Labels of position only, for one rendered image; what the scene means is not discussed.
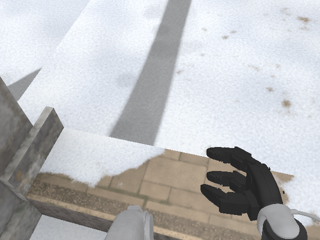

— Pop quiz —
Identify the robot right forearm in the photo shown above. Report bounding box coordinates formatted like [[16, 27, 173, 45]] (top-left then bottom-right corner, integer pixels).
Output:
[[256, 203, 308, 240]]

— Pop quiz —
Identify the robot left thigh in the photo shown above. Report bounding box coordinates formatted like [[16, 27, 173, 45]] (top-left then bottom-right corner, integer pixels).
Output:
[[104, 209, 154, 240]]

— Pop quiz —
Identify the robot right hand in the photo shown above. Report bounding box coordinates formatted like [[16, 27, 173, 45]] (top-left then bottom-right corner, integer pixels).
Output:
[[200, 146, 285, 221]]

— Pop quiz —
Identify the robot left shin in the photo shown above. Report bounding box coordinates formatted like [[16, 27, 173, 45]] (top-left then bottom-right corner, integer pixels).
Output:
[[115, 205, 143, 218]]

